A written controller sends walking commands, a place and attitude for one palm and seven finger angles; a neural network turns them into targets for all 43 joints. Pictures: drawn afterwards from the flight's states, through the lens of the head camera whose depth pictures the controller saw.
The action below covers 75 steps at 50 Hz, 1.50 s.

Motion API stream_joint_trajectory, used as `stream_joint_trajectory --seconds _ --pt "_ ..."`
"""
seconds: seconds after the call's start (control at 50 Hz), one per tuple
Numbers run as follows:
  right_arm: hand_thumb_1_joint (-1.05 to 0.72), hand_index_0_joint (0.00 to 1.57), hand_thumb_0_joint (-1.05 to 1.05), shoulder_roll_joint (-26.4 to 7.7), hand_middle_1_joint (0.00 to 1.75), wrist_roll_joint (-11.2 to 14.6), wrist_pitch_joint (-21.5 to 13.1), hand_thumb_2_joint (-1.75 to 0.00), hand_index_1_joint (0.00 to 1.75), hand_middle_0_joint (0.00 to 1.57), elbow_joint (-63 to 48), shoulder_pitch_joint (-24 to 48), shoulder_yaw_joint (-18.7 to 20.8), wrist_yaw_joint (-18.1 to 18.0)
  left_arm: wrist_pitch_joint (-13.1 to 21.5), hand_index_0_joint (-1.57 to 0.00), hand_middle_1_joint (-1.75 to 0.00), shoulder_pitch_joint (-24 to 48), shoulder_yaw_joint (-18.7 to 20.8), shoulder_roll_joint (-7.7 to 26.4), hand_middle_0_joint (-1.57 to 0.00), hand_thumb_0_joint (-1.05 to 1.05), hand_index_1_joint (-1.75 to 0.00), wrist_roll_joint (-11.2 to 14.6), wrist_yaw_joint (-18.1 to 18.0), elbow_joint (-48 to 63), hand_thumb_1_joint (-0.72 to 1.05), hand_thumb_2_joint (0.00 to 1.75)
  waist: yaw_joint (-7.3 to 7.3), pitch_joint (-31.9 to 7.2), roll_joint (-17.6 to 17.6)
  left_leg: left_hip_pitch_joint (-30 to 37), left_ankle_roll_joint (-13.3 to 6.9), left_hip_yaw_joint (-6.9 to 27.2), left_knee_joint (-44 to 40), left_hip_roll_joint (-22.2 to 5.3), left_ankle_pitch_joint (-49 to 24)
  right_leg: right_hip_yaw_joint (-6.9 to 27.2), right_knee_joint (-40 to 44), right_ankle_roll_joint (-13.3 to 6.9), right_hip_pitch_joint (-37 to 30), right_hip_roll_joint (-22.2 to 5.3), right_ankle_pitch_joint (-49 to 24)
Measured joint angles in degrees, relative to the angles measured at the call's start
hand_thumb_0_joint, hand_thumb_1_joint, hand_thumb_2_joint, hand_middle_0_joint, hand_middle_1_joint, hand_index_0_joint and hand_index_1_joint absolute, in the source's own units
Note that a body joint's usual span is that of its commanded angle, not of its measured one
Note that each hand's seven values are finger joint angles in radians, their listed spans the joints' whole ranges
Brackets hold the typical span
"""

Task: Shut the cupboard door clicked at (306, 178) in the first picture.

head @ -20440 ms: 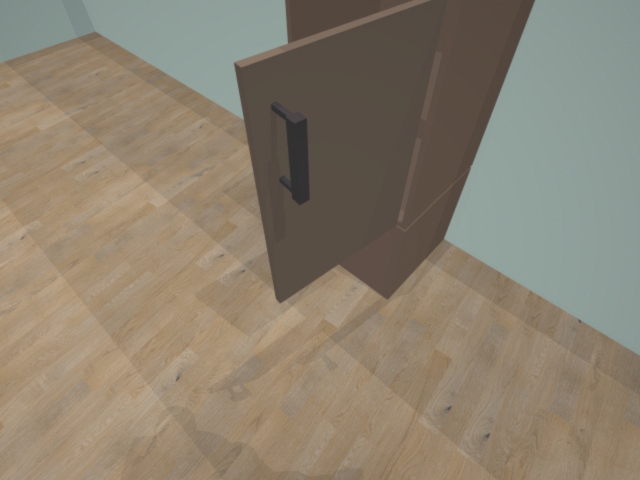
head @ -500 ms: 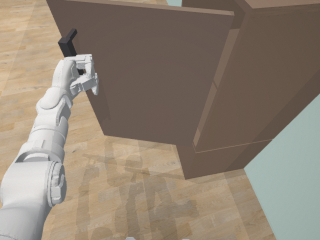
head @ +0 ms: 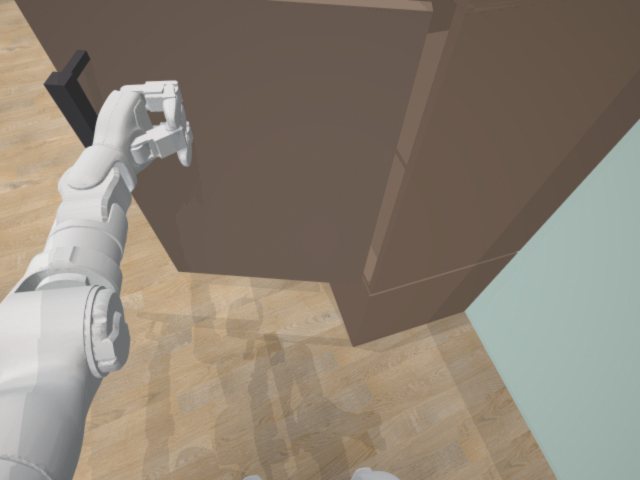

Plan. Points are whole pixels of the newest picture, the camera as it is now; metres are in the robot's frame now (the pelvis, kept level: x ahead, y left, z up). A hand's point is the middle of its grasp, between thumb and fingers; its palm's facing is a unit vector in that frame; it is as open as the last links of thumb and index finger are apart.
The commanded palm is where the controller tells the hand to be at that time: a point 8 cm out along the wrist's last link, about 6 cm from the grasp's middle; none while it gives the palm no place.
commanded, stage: push the door shut along its arc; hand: left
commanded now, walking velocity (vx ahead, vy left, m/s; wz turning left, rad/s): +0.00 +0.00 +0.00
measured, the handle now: (101, 124) +0.54 +0.22 +0.13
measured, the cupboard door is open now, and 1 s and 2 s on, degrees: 68 60 60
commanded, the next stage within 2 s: pull the fist back off the door in 0.32 s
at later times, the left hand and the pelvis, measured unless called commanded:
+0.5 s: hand (195, 118) +0.52 +0.10 +0.14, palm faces -0.16 -0.98 +0.11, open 3.3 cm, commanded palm +0.53 +0.13 +0.13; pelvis -0.02 -0.01 -0.01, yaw +2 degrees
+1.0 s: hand (198, 128) +0.51 +0.10 +0.14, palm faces +0.09 -1.00 -0.03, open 3.1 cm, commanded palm +0.46 +0.14 +0.13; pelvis +0.00 -0.02 +0.00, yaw -1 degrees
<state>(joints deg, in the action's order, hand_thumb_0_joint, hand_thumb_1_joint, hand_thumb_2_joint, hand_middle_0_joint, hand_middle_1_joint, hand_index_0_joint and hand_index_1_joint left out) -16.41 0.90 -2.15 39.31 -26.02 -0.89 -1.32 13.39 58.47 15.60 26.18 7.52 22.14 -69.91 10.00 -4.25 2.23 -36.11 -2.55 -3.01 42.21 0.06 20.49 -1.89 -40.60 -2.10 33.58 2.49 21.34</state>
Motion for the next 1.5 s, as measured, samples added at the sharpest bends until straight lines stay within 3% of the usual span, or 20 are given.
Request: stream_joint_trajectory --seconds 0.22,0.44,0.48,0.54,0.6,0.66,0.72,0.82,0.86,0.92,1.0,1.12,1.24,1.36,1.44,1.5 --pt "-0.90 0.21 0.01 -1.1 0.30 -0.4 -1.0 -0.90 0.30 0.20 1.7 3.0 0.3 -0.9 -1.1 -1.30 -1.50 5.8 -4.5 -0.5 -1.30 0.04 -1.50 1.3 1.3 -2.7 0.93 0.96 -0.45 0.9 -0.1 -2.9 0.3 2.0 1.5 0.4 -0.5 -2.1 -1.0 -0.4 1.9 -0.4 0.0" --pt "-0.90 0.21 0.00 -1.8 0.30 -0.7 -4.1 -0.90 0.30 0.20 3.8 5.7 -0.4 -2.1 -2.1 -1.30 -1.50 13.9 -6.7 1.8 -1.30 0.04 -1.50 1.9 2.1 -7.4 1.00 1.02 0.85 1.8 -0.6 -8.1 0.7 3.1 4.3 0.4 -0.9 -3.3 -3.9 -0.9 6.9 -0.4 0.1" --pt "-0.91 0.21 0.00 -1.7 0.30 -0.6 -4.4 -0.90 0.30 0.20 3.6 5.0 -0.2 -1.8 -3.2 -1.30 -1.50 15.0 -3.0 0.4 -1.30 0.05 -1.50 2.1 -2.4 -7.8 0.95 1.01 0.74 1.5 -0.3 -9.3 0.8 3.4 4.8 0.1 -0.9 -3.6 -3.8 -0.9 7.8 -0.1 -0.1" --pt "-0.91 0.20 0.00 -1.0 0.30 -1.6 -4.7 -0.90 0.30 0.20 2.9 3.4 0.2 0.1 -3.6 -1.30 -1.50 15.7 1.0 -2.9 -1.30 0.04 -1.50 1.3 -15.2 -7.3 0.87 0.97 0.92 0.4 -0.1 -10.9 1.1 3.5 5.1 0.0 -1.0 -3.7 -4.0 -1.0 9.3 0.0 -0.3" --pt "-0.91 0.20 0.00 -0.2 0.30 -3.6 -4.6 -0.90 0.30 0.20 2.0 1.7 0.3 2.9 -1.3 -1.29 -1.50 15.2 2.4 -5.1 -1.30 0.03 -1.50 -3.5 -26.3 -6.0 0.84 0.95 1.66 -1.0 0.1 -12.4 1.2 3.4 5.9 -0.1 -0.8 -3.6 -5.1 -1.2 11.1 0.0 0.1" --pt "-0.91 0.20 0.00 0.5 0.30 -4.7 -3.5 -0.90 0.30 0.20 1.4 0.4 0.3 4.8 1.5 -1.29 -1.50 13.0 2.1 -5.0 -1.30 0.03 -1.50 -8.6 -30.5 -4.9 0.87 0.94 2.38 -1.7 0.7 -12.8 1.3 2.8 6.5 -0.4 -0.2 -3.1 -6.1 -1.3 11.8 0.2 0.6" --pt "-0.91 0.20 0.00 1.2 0.30 -4.2 -1.6 -0.90 0.30 0.20 1.2 -0.8 0.2 5.2 2.2 -1.29 -1.50 10.3 2.3 -4.2 -1.30 0.02 -1.50 -9.4 -28.9 -4.8 0.89 0.94 2.40 -1.6 1.3 -10.9 1.3 1.9 5.6 -0.8 0.0 -2.1 -5.5 -1.4 10.5 0.6 0.6" --pt "-0.91 0.21 0.01 1.7 0.30 -2.7 0.4 -0.90 0.30 0.20 1.0 -3.0 -0.1 4.2 0.0 -1.29 -1.50 6.4 5.2 -5.1 -1.30 0.02 -1.50 -5.3 -24.8 -4.9 0.90 0.92 1.38 -1.3 1.8 -5.5 1.5 0.7 1.9 -1.4 -0.5 -0.7 -1.9 -1.5 5.6 1.3 -0.5" --pt "-0.91 0.21 0.01 1.7 0.30 -2.4 0.7 -0.90 0.30 0.20 0.6 -3.6 0.1 4.0 0.8 -1.29 -1.50 3.8 6.6 -6.0 -1.30 0.02 -1.50 -4.3 -24.3 -2.6 0.90 0.92 0.82 -1.5 1.6 -3.4 1.5 0.3 0.4 -1.6 -0.8 -0.1 -0.5 -1.6 3.8 1.6 -0.9" --pt "-0.91 0.21 0.01 1.4 0.30 -2.2 0.6 -0.90 0.30 0.20 -0.2 -3.9 0.6 4.0 3.5 -1.29 -1.50 -0.1 6.2 -7.0 -1.30 0.02 -1.50 -4.8 -24.3 1.3 0.90 0.91 0.03 -1.9 1.5 -1.1 1.7 0.0 -0.7 -1.7 -0.8 0.2 0.5 -1.7 1.6 1.8 -1.0" --pt "-0.91 0.20 0.01 0.8 0.30 -1.5 1.5 -0.90 0.30 0.20 -1.0 -2.8 1.5 4.2 4.0 -1.29 -1.50 -5.5 3.8 -7.9 -1.30 0.02 -1.50 -4.8 -23.3 5.5 0.90 0.90 -1.58 -2.3 1.1 1.4 1.7 -0.2 -1.8 -1.6 -0.7 0.4 1.2 -1.7 -0.7 1.7 -0.7" --pt "-0.91 0.20 0.01 -0.2 0.30 0.0 2.0 -0.90 0.30 0.20 -1.9 1.6 2.3 3.0 0.4 -1.29 -1.50 -13.3 -0.4 -11.9 -1.30 0.02 -1.50 -0.7 -21.6 12.0 0.90 0.90 -4.47 -1.1 0.4 5.0 1.6 0.8 -3.3 -1.0 -1.3 -0.4 3.2 -1.4 -4.9 1.2 -1.2" --pt "-0.91 0.20 0.01 -0.4 0.30 0.4 -0.1 -0.90 0.30 0.20 -1.8 7.4 2.9 1.8 2.8 -1.30 -1.50 -16.8 -6.5 -16.1 -1.30 0.02 -1.50 -0.2 -23.4 20.0 0.90 0.90 -6.48 0.2 -0.1 6.2 1.3 1.8 -2.8 -0.1 -1.5 -1.4 2.8 -1.2 -6.6 0.4 -0.9" --pt "-0.91 0.20 0.01 0.9 0.30 0.9 -0.2 -0.90 0.30 0.20 -1.4 11.2 1.6 1.6 -0.2 -1.30 -1.50 -11.9 -9.3 -18.2 -1.30 0.02 -1.50 -1.2 -25.1 15.6 0.90 0.90 -6.57 -0.8 0.0 6.7 0.9 2.0 -2.8 0.8 -1.7 -1.7 2.1 -0.8 -7.0 -0.5 -0.6" --pt "-0.91 0.20 0.01 2.4 0.30 0.6 0.1 -0.90 0.30 0.20 -2.0 11.4 0.0 1.6 -2.3 -1.30 -1.50 -8.1 -6.7 -18.1 -1.30 0.02 -1.50 -1.1 -26.5 10.1 0.90 0.90 -5.75 -0.7 -0.2 6.6 0.8 1.5 -3.3 0.9 -2.3 -1.2 2.0 -0.6 -6.5 -0.6 -1.0" --pt "-0.91 0.20 0.01 3.2 0.30 0.2 0.2 -0.90 0.30 0.20 -2.5 10.0 -0.6 1.8 -0.8 -1.30 -1.50 -9.1 -3.2 -17.5 -1.30 0.02 -1.50 -1.4 -26.6 10.9 0.90 0.90 -5.49 -0.7 -0.4 6.5 0.8 0.5 -3.6 0.6 -2.4 -0.3 1.8 -0.7 -5.8 -0.4 -1.2"
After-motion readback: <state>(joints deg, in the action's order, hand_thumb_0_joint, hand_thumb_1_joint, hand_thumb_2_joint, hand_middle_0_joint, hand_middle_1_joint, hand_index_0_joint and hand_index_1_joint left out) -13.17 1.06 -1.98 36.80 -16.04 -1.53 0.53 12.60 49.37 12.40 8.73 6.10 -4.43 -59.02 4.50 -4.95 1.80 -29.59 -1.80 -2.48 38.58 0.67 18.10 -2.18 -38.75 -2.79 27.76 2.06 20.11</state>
